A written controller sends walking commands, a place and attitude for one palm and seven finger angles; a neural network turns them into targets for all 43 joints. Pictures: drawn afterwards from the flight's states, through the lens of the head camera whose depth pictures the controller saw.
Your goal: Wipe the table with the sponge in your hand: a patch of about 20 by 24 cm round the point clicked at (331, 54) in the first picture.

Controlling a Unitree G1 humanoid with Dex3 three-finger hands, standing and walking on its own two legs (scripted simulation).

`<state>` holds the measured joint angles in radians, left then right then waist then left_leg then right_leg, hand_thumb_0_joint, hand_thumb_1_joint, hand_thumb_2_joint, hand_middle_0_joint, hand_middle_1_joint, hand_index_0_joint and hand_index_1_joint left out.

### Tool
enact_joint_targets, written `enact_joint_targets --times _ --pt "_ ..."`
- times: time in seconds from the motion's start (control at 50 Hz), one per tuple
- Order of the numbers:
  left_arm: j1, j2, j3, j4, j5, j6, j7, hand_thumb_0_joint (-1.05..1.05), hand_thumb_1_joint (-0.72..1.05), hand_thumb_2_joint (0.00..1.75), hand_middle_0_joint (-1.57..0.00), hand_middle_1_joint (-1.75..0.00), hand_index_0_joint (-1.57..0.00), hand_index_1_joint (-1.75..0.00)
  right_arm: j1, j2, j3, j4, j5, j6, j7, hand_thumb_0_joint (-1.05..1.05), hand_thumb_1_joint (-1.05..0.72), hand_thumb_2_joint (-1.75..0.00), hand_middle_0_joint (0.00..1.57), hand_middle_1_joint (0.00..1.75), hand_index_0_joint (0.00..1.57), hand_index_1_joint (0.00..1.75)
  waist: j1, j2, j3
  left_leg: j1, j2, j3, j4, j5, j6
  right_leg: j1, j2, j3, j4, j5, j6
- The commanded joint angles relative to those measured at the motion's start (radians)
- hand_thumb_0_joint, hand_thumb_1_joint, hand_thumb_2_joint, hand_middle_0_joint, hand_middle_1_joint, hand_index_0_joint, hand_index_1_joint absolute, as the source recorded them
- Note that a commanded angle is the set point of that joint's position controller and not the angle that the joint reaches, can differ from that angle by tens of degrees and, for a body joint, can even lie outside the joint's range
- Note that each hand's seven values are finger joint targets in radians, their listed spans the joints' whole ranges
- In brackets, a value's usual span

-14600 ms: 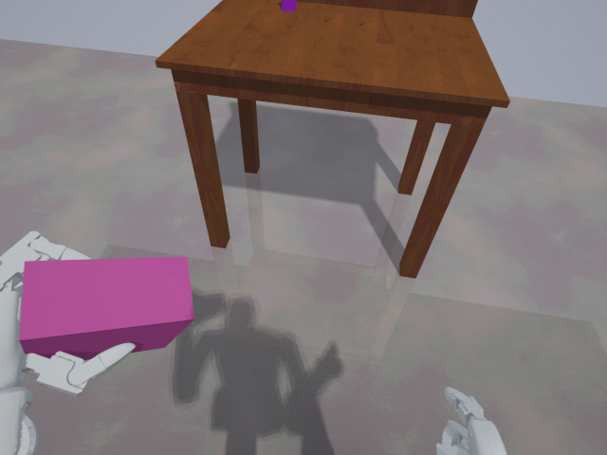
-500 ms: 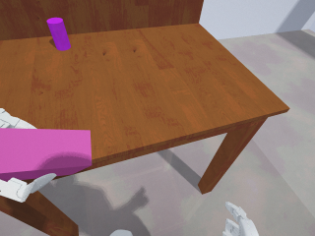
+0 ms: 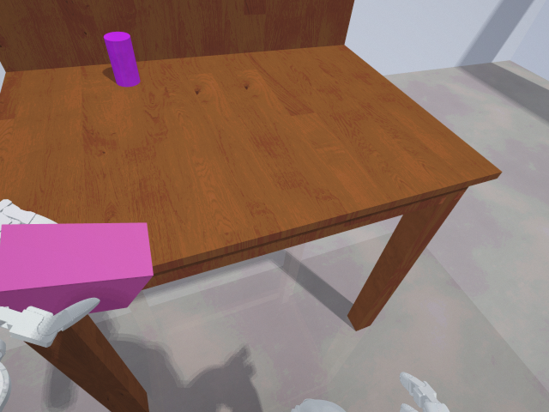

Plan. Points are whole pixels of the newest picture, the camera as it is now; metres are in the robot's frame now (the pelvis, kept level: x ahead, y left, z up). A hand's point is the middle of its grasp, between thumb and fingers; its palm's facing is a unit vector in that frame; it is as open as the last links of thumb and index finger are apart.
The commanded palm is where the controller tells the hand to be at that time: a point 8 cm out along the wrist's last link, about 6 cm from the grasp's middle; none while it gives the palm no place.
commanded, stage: come to a stop and stand still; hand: left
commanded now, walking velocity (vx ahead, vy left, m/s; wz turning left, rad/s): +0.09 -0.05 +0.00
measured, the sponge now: (98, 272) +0.24 +0.23 +0.12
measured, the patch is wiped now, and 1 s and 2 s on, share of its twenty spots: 0.00 0.00 0.00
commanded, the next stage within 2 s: look again from close up in 0.12 s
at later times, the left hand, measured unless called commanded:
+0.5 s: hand (102, 259) +0.23 +0.22 +0.16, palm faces +0.35 -0.83 -0.43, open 10.5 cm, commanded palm +0.17 +0.26 +0.19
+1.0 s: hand (133, 240) +0.26 +0.19 +0.17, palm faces +0.41 -0.84 -0.35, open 10.5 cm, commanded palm +0.19 +0.23 +0.19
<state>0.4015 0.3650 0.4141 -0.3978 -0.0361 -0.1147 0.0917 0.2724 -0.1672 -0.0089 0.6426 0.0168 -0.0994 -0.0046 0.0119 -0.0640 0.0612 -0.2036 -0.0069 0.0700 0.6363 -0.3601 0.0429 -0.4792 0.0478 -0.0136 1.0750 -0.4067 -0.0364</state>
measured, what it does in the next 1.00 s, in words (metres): steps on the spot: right foot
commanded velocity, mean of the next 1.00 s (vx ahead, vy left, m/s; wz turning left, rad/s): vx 0.08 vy -0.10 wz -0.01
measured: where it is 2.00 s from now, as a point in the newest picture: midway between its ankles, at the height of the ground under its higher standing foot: outside the picture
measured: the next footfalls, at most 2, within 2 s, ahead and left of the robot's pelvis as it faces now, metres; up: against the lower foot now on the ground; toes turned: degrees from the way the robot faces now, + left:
right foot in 0.22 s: +0.07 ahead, -0.13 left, +0.00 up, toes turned -2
right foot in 1.26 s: +0.20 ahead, -0.20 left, +0.00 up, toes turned -3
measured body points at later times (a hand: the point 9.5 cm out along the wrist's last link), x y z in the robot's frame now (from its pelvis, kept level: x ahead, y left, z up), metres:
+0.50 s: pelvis +0.02 -0.02 +0.01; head +0.05 -0.01 +0.46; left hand +0.21 +0.26 +0.19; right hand +0.18 -0.26 -0.07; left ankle +0.00 +0.09 -0.72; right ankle +0.03 -0.12 -0.72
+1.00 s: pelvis +0.04 -0.06 +0.00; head +0.06 -0.04 +0.45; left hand +0.23 +0.23 +0.19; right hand +0.21 -0.27 -0.09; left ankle +0.00 +0.08 -0.72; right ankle +0.03 -0.12 -0.72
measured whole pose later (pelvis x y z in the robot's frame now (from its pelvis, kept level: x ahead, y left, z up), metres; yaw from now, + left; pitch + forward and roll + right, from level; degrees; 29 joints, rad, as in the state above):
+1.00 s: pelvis +0.04 -0.06 +0.00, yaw +2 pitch -1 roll +0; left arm 0.43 0.38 0.33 -0.53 -0.07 -0.11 0.15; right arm 0.21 -0.18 0.02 0.60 0.03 -0.05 -0.02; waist 0.01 -0.02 0.06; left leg -0.26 0.06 0.01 0.70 -0.38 0.00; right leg -0.24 0.05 -0.11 0.62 -0.36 -0.09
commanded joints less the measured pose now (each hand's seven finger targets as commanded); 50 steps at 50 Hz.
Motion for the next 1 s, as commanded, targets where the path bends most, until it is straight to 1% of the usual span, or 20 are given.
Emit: enact_joint_targets --times 0.0,0.1,0.16,0.2,0.22,0.24,0.26,0.28,0.32,0.38,0.4,0.46,0.52,0.56,0.64,0.72,0.82,0.9,0.94,0.98 --pt "-0.223 0.172 0.002 -0.431 0.028 -0.108 0.019 0.00 0.10 1.30 -1.20 -1.60 -1.20 -1.60 -0.129 -0.141 -0.046 -0.154 0.004 -0.094 0.020 0.00 -0.90 -0.90 0.20 0.30 0.20 0.30 -0.005 0.275 -0.009 0.004 0.261 -0.326 -0.329 0.109 0.147 -0.117 -0.044 0.031 0.031 0.040 0.006" --pt "-0.032 0.203 0.094 -0.359 0.006 -0.105 0.019 0.00 0.10 1.30 -1.20 -1.60 -1.20 -1.60 -0.086 -0.156 -0.057 -0.175 0.004 -0.080 0.017 0.00 -0.90 -0.90 0.20 0.30 0.20 0.30 -0.018 0.293 -0.099 0.014 0.224 -0.265 -0.238 0.225 0.079 0.131 -0.020 -0.070 -0.405 0.030 0.004" --pt "-0.044 0.227 0.139 -0.260 -0.001 -0.106 0.022 0.00 0.10 1.30 -1.20 -1.60 -1.20 -1.60 -0.077 -0.155 -0.049 -0.173 0.009 -0.060 0.004 0.00 -0.90 -0.90 0.20 0.30 0.20 0.30 -0.019 0.170 -0.106 -0.085 0.180 -0.203 -0.124 0.150 0.041 0.346 -0.024 -0.083 -0.661 0.198 0.011" --pt "-0.037 0.214 0.128 -0.199 -0.015 -0.108 0.020 0.00 0.10 1.30 -1.20 -1.60 -1.20 -1.60 -0.081 -0.142 -0.043 -0.169 0.012 -0.054 0.001 0.00 -0.90 -0.90 0.20 0.30 0.20 0.30 -0.031 0.048 -0.123 -0.163 0.104 -0.126 0.034 0.052 0.017 0.405 -0.129 0.024 -0.699 0.255 -0.047" --pt "-0.041 0.244 0.151 -0.190 -0.019 -0.112 0.028 0.00 0.10 1.30 -1.20 -1.60 -1.20 -1.60 -0.074 -0.135 -0.046 -0.173 0.016 -0.053 -0.001 0.00 -0.90 -0.90 0.20 0.30 0.20 0.30 -0.038 -0.033 -0.139 -0.218 0.057 -0.088 0.119 -0.014 0.001 0.432 -0.225 0.148 -0.707 0.311 -0.091" --pt "-0.019 0.187 0.103 -0.178 -0.031 -0.099 0.025 0.00 0.10 1.30 -1.20 -1.60 -1.20 -1.60 -0.062 -0.142 -0.061 -0.173 0.025 -0.058 -0.006 0.00 -0.90 -0.90 0.20 0.30 0.20 0.30 -0.028 -0.167 -0.125 -0.217 0.007 -0.064 0.141 -0.056 -0.019 0.372 -0.297 0.279 -0.743 0.229 -0.143" --pt "0.005 0.183 0.089 -0.213 -0.036 -0.092 0.025 0.00 0.10 1.30 -1.20 -1.60 -1.20 -1.60 -0.073 -0.154 -0.074 -0.182 0.029 -0.059 -0.004 0.00 -0.90 -0.90 0.20 0.30 0.20 0.30 -0.020 -0.201 -0.103 -0.170 0.019 -0.078 0.125 -0.038 -0.025 0.310 -0.335 0.338 -0.775 0.180 -0.165" --pt "0.037 0.177 0.082 -0.236 -0.036 -0.087 0.030 0.00 0.10 1.30 -1.20 -1.60 -1.20 -1.60 -0.092 -0.152 -0.066 -0.180 0.029 -0.056 -0.006 0.00 -0.90 -0.90 0.20 0.30 0.20 0.30 -0.026 -0.102 -0.086 -0.119 0.041 -0.088 0.035 0.014 -0.019 0.258 -0.331 0.316 -0.742 0.196 -0.164" --pt "0.035 0.192 0.080 -0.327 -0.028 -0.103 0.042 0.00 0.10 1.30 -1.20 -1.60 -1.20 -1.60 -0.118 -0.128 -0.037 -0.174 0.011 -0.054 -0.012 0.00 -0.90 -0.90 0.20 0.30 0.20 0.30 -0.033 0.065 -0.115 -0.002 0.043 -0.072 -0.189 0.150 -0.007 0.244 -0.229 0.159 -0.606 0.236 -0.090" --pt "-0.031 0.226 0.084 -0.446 0.000 -0.127 0.061 0.00 0.10 1.30 -1.20 -1.60 -1.20 -1.60 -0.174 -0.135 -0.028 -0.196 0.001 -0.072 -0.022 0.00 -0.90 -0.90 0.20 0.30 0.20 0.30 -0.002 0.343 -0.124 0.080 0.173 -0.241 -0.269 0.465 0.031 0.217 -0.075 -0.023 -0.450 0.227 0.011" --pt "-0.037 0.217 0.072 -0.460 0.010 -0.130 0.062 0.00 0.10 1.30 -1.20 -1.60 -1.20 -1.60 -0.170 -0.124 -0.024 -0.194 -0.003 -0.073 -0.020 0.00 -0.90 -0.90 0.20 0.30 0.20 0.30 -0.001 0.359 -0.110 0.082 0.185 -0.259 -0.258 0.539 0.033 0.211 -0.065 -0.035 -0.483 0.167 0.014" --pt "-0.022 0.235 0.107 -0.397 0.008 -0.123 0.071 0.00 0.10 1.30 -1.20 -1.60 -1.20 -1.60 -0.140 -0.146 -0.041 -0.201 0.016 -0.076 -0.014 0.00 -0.90 -0.90 0.20 0.30 0.20 0.30 0.006 0.189 -0.128 -0.042 0.142 -0.191 -0.144 0.470 0.016 0.413 -0.093 0.001 -0.660 0.378 -0.006" --pt "0.043 0.216 0.124 -0.327 -0.022 -0.118 0.073 0.00 0.10 1.30 -1.20 -1.60 -1.20 -1.60 -0.114 -0.159 -0.064 -0.210 0.023 -0.063 -0.021 0.00 -0.90 -0.90 0.20 0.30 0.20 0.30 -0.014 0.008 -0.170 -0.060 0.036 -0.104 -0.030 0.302 -0.027 0.416 -0.239 0.169 -0.665 0.540 -0.093" --pt "0.088 0.211 0.137 -0.295 -0.034 -0.118 0.076 0.00 0.10 1.30 -1.20 -1.60 -1.20 -1.60 -0.106 -0.152 -0.056 -0.200 0.016 -0.051 -0.025 0.00 -0.90 -0.90 0.20 0.30 0.20 0.30 -0.015 0.039 -0.184 -0.032 0.042 -0.096 -0.116 0.257 -0.028 0.400 -0.254 0.164 -0.658 0.492 -0.086" --pt "0.089 0.179 0.092 -0.275 -0.031 -0.106 0.064 0.00 0.10 1.30 -1.20 -1.60 -1.20 -1.60 -0.135 -0.157 -0.049 -0.204 0.009 -0.027 -0.028 0.00 -0.90 -0.90 0.20 0.30 0.20 0.30 -0.017 0.143 -0.190 0.041 0.157 -0.192 -0.217 0.342 0.020 0.319 -0.102 -0.006 -0.561 0.287 -0.001" --pt "-0.002 0.157 0.032 -0.299 -0.020 -0.089 0.056 0.00 0.10 1.30 -1.20 -1.60 -1.20 -1.60 -0.146 -0.160 -0.041 -0.209 0.007 -0.021 -0.035 0.00 -0.90 -0.90 0.20 0.30 0.20 0.30 -0.017 0.180 -0.125 0.014 0.197 -0.251 -0.247 0.213 0.045 0.261 -0.058 -0.041 -0.566 0.158 -0.002" --pt "-0.081 0.182 0.030 -0.336 -0.019 -0.078 0.069 0.00 0.10 1.30 -1.20 -1.60 -1.20 -1.60 -0.145 -0.155 -0.037 -0.209 0.008 -0.020 -0.036 0.00 -0.90 -0.90 0.20 0.30 0.20 0.30 -0.013 0.136 -0.118 -0.063 0.153 -0.172 -0.122 0.173 0.029 0.320 -0.106 0.052 -0.606 0.162 -0.057" --pt "-0.068 0.207 0.051 -0.344 -0.036 -0.062 0.081 0.00 0.10 1.30 -1.20 -1.60 -1.20 -1.60 -0.138 -0.135 -0.031 -0.204 0.015 -0.009 -0.034 0.00 -0.90 -0.90 0.20 0.30 0.20 0.30 -0.009 -0.008 -0.101 -0.201 0.052 -0.045 0.117 0.058 -0.017 0.377 -0.271 0.307 -0.708 0.128 -0.184" --pt "-0.073 0.223 0.069 -0.362 -0.044 -0.071 0.090 0.00 0.10 1.30 -1.20 -1.60 -1.20 -1.60 -0.137 -0.127 -0.024 -0.199 0.013 -0.002 -0.028 0.00 -0.90 -0.90 0.20 0.30 0.20 0.30 -0.011 0.000 -0.120 -0.187 0.059 -0.032 0.086 0.042 -0.031 0.405 -0.312 0.297 -0.656 0.308 -0.212" --pt "-0.023 0.230 0.085 -0.369 -0.049 -0.070 0.087 0.00 0.10 1.30 -1.20 -1.60 -1.20 -1.60 -0.142 -0.130 -0.020 -0.195 0.006 0.009 -0.032 0.00 -0.90 -0.90 0.20 0.30 0.20 0.30 -0.031 0.131 -0.133 0.002 0.099 -0.074 -0.121 0.154 -0.004 0.260 -0.224 0.147 -0.488 0.296 -0.134"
